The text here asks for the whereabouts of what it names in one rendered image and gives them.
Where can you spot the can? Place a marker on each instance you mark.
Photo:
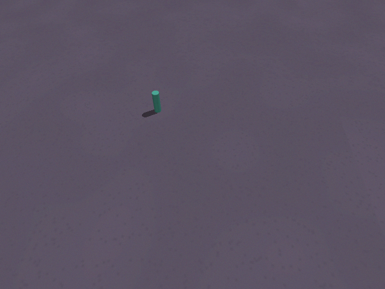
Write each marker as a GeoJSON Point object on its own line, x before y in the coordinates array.
{"type": "Point", "coordinates": [156, 101]}

